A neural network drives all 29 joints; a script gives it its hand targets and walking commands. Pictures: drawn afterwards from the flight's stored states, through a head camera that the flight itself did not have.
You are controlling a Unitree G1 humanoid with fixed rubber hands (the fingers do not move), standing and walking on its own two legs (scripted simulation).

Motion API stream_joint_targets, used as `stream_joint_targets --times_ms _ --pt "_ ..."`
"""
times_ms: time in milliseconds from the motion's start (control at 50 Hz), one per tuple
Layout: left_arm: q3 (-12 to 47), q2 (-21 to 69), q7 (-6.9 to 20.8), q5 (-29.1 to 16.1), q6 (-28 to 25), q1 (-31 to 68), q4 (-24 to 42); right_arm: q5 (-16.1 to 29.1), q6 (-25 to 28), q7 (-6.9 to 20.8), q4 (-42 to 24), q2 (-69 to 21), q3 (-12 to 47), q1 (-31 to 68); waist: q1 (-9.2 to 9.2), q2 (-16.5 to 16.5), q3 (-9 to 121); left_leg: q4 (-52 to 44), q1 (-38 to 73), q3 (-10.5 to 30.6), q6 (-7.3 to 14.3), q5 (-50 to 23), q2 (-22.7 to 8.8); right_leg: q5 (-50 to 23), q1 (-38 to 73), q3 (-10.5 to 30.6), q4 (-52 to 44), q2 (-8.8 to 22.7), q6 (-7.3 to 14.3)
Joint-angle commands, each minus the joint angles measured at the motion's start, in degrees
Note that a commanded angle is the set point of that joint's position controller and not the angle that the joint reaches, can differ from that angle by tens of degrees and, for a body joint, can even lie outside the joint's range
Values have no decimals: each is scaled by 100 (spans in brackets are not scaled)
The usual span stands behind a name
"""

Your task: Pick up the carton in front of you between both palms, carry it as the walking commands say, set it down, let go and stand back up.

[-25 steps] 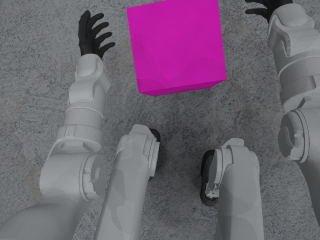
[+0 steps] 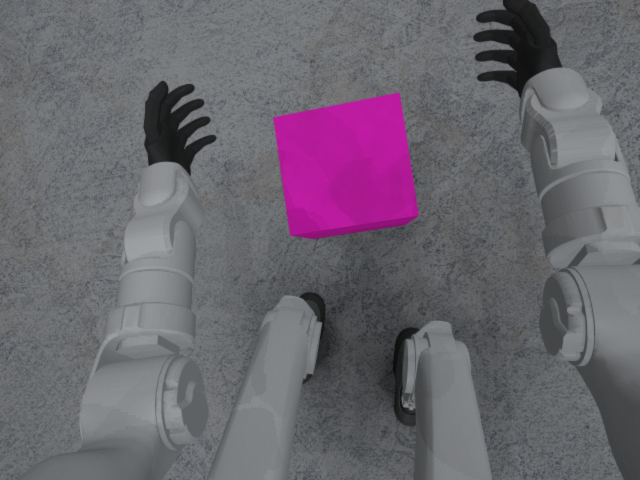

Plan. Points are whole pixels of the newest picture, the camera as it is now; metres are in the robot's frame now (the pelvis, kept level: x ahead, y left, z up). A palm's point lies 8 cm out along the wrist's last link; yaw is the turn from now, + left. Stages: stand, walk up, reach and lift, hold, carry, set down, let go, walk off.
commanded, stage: set down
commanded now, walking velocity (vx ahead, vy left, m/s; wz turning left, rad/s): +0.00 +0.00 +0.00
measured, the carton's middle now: (348, 178) +0.49 +0.06 -0.44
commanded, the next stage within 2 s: let go in 0.14 s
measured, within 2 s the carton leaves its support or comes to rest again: neither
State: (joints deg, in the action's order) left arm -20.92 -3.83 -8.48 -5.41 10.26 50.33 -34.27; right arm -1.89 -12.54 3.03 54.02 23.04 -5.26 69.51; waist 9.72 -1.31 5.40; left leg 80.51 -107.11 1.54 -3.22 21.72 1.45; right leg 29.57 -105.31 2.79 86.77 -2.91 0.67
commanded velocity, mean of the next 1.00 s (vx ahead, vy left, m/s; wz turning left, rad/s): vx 0.00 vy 0.00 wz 0.00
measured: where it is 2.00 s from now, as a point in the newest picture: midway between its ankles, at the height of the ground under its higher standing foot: (355, 372)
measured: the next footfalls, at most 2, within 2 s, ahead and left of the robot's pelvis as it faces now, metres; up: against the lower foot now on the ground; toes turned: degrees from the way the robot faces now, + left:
none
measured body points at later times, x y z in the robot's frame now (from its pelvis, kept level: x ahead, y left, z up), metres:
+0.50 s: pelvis +0.04 +0.02 +0.13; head +0.28 +0.00 +0.50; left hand +0.39 +0.23 +0.01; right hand +0.45 -0.18 +0.00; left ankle +0.11 +0.14 -0.53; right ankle +0.05 -0.11 -0.53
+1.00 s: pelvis +0.11 +0.02 +0.20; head +0.19 +0.01 +0.65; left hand +0.28 +0.26 +0.13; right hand +0.33 -0.20 +0.11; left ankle +0.11 +0.14 -0.53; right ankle +0.05 -0.11 -0.53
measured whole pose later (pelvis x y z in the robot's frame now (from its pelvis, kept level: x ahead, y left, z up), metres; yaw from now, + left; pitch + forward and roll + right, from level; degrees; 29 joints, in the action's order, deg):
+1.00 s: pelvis +0.11 +0.02 +0.20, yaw -1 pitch +8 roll +0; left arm -1.4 -11.5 3.7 -1.5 2.0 -13.9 -21.5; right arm -2.4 -1.1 0.9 29.6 10.4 -5.7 -5.5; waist 4.0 1.6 -0.9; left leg 28.0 -22.0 2.6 0.3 14.2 2.1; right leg 18.7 -17.4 3.1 27.9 0.0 -0.7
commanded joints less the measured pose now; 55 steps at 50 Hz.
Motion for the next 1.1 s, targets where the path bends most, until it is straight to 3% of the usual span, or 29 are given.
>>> stream_joint_targets --times_ms 0,120,160,200,280,300,320,340,360,380,460,480,500,560,580,600,620,680,700,740,760,800,820,840,860,880,960,1000,1080 --pt "-257 -545 203 194 -152 783 410 -237 139 24 -549 314 -375 1425 109 -1127 5474 -937 2872 -935 -131 -2157 312 -2472 4389 -154 -1546 -141 -216" --pt "-267 -229 272 523 -233 552 472 -410 251 143 -331 231 -541 992 145 -814 5053 -1720 3721 -911 -182 -2191 323 -2367 4641 -165 -2270 -149 -144" --pt "-424 -362 297 640 -267 174 217 -660 265 172 -309 169 -625 738 38 -1167 5049 -1944 3960 -857 -135 -2258 305 -2392 4812 -269 -2442 -168 -223" --pt "-191 -106 421 738 -282 -174 266 -684 333 108 -298 138 -848 239 -57 -833 4955 -2058 4189 -878 -176 -2417 249 -2774 5048 -175 -2792 -156 -149" --pt "-31 -470 692 867 -527 -824 754 -648 500 -167 -1054 -342 -930 -600 -75 -811 5487 -2315 4904 -790 -88 -2751 267 -3247 5732 -198 -3078 -147 -259" --pt "185 -395 730 905 -523 -1046 513 -670 520 -242 -780 -402 -1112 -982 -132 -480 5156 -2477 5130 -759 -62 -2755 288 -3371 5577 -178 -3157 -162 -228" --pt "111 -564 834 1003 -565 -1240 727 -706 547 -316 -1466 -581 -1008 -1182 -175 -650 5459 -2516 5213 -835 -51 -2710 275 -3330 5862 -142 -3279 -161 -237" --pt "58 -727 903 1133 -568 -1715 835 -610 513 -404 -1577 -876 -804 -1523 131 -731 5410 -2681 5486 -848 13 -2531 309 -3047 6133 -141 -3501 -138 -310" --pt "217 -851 1006 1190 -542 -1874 1043 -648 518 -490 -1944 -764 -1050 -1812 -186 -420 5357 -2795 5788 -800 14 -2202 310 -2769 6335 -166 -3645 -138 -299" --pt "582 -734 1091 1009 -567 -1941 1207 -603 549 -599 -2019 -835 -875 -2200 -69 -279 4631 -2994 5942 -746 42 -2244 288 -2513 5999 -154 -3931 -125 -251" --pt "863 -970 1322 934 -621 -2901 1218 -566 705 -779 -2905 -993 -798 -3070 -337 -290 4058 -3336 6911 -536 155 -2162 186 -2199 6317 -288 -4363 -155 -268" --pt "990 -858 1360 788 -664 -3025 1344 -480 776 -781 -2835 -910 -772 -3258 -171 -17 3838 -3546 7330 -474 130 -2397 184 -2124 6056 -341 -4502 -158 -244" --pt "1084 -916 1371 792 -687 -3547 1208 -409 790 -748 -2828 -1121 -633 -3684 -332 -221 3814 -3572 7640 -405 167 -2518 118 -2156 6149 -365 -4600 -198 -294" --pt "1291 -952 1389 626 -860 -4117 1343 -308 991 -694 -2873 -853 -510 -4282 -230 99 3387 -3803 8205 -156 87 -2975 33 -2148 6097 -326 -4731 -182 -201" --pt "1374 -989 1391 596 -910 -4335 1319 -339 1054 -643 -2922 -888 -493 -4744 -448 15 3308 -3908 8663 -108 137 -2918 10 -2203 6307 -407 -4765 -235 -202" --pt "1338 -1139 1405 540 -931 -4388 1366 -200 1083 -603 -2851 -970 -406 -4757 -254 227 2991 -4050 8745 -43 127 -2791 -2 -1815 6169 -406 -4841 -225 -166" --pt "1552 -893 1366 496 -923 -4648 1164 -237 1084 -550 -2604 -935 -413 -4911 -419 168 2483 -4212 8787 -63 110 -2866 -11 -1786 6080 -432 -5064 -225 -154" --pt "1681 -1133 1335 467 -930 -5389 1349 -229 1125 -468 -2531 -766 -421 -5761 -301 327 2126 -4438 9230 39 80 -2728 -41 -1565 6768 -319 -5232 -149 -99" --pt "1807 -883 1357 338 -974 -5433 1680 -310 1153 -457 -2683 -628 -647 -5983 -581 345 2154 -4572 9582 60 18 -2946 -74 -1798 6913 -446 -5295 -201 -112" --pt "1880 -909 1299 260 -964 -5863 1540 -234 1196 -389 -2680 -773 -413 -6109 -289 111 1373 -4904 9537 104 75 -2977 -48 -1759 7119 -458 -5508 -197 -96" --pt "1877 -954 1269 314 -1018 -5971 1614 -222 1231 -363 -2830 -699 -401 -6379 -578 139 1560 -4783 9733 77 88 -3123 -36 -1991 7569 -377 -5629 -186 -105" --pt "1763 -1126 1222 429 -1008 -6079 1709 -35 1255 -303 -2783 -763 -394 -6797 -585 510 1148 -4960 9979 80 42 -3309 -44 -2062 7768 -336 -5811 -152 -127" --pt "1705 -1322 1234 411 -958 -5969 1802 -56 1254 -271 -2819 -832 -199 -6890 -500 262 907 -4966 9857 -49 34 -3044 58 -2007 8029 -246 -6026 -45 -92" --pt "1914 -1100 1216 342 -977 -5950 1900 -125 1234 -256 -2613 -892 -201 -7136 -732 11 564 -5328 9844 -61 81 -3067 33 -2254 8216 -387 -6159 -134 -129" --pt "1767 -1272 1199 457 -941 -6002 1772 46 1208 -248 -2723 -973 -47 -7166 -637 387 595 -5347 9850 -39 76 -2958 48 -2272 8427 -310 -6160 -80 -147" --pt "1786 -1213 1195 357 -910 -6340 1732 -83 1197 -228 -2865 -761 -184 -7375 -721 41 572 -5292 10094 -10 58 -3196 30 -2458 8574 -287 -6172 -61 -151" --pt "1673 -1353 1219 460 -908 -6188 1876 14 1223 -172 -3230 -706 -62 -7762 -767 117 571 -5498 10242 -110 33 -3406 140 -3077 9327 -233 -6296 -63 -185" --pt "1939 -1227 1242 383 -837 -6269 1662 36 1136 -156 -3193 -742 14 -7938 -1000 -30 315 -5630 10265 -43 137 -3330 142 -3353 9413 -214 -6374 -72 -184" --pt "1625 -1515 1177 459 -702 -6429 1540 192 969 -30 -3366 -675 45 -8125 -876 80 -149 -5841 10106 -130 127 -2975 176 -3466 9760 -129 -6517 26 -238"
